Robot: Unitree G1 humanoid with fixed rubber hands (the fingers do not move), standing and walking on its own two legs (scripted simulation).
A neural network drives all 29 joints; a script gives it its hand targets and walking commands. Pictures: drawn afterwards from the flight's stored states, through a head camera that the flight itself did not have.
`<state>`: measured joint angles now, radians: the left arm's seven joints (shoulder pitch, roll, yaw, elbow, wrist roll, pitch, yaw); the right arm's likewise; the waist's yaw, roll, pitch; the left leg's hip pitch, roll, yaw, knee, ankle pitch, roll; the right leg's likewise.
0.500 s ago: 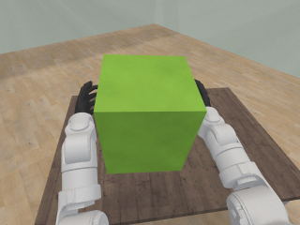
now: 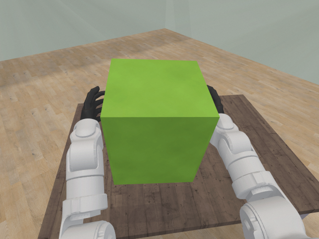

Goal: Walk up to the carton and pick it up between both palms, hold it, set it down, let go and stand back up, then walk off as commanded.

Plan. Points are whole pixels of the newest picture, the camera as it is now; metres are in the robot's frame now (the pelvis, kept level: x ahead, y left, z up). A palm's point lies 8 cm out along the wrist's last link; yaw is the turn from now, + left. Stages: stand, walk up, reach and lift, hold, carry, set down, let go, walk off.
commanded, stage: hold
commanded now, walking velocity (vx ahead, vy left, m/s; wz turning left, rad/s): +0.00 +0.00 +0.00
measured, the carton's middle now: (154, 124) +0.38 +0.00 +0.15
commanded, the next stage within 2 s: none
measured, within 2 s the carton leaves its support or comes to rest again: neither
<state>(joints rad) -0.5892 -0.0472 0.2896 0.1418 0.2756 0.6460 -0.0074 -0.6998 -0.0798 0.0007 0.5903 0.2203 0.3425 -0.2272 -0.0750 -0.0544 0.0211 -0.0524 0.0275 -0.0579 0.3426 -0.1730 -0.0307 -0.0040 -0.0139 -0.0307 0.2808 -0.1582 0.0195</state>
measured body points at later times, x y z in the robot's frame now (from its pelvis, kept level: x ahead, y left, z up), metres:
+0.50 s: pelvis +0.01 +0.00 +0.00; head -0.03 +0.03 +0.45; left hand +0.38 +0.15 +0.18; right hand +0.39 -0.15 +0.17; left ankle +0.02 +0.14 -0.75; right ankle +0.01 -0.13 -0.75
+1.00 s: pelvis +0.00 +0.00 +0.00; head -0.03 +0.03 +0.45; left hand +0.38 +0.15 +0.18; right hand +0.38 -0.15 +0.17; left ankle +0.02 +0.14 -0.75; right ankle +0.01 -0.13 -0.75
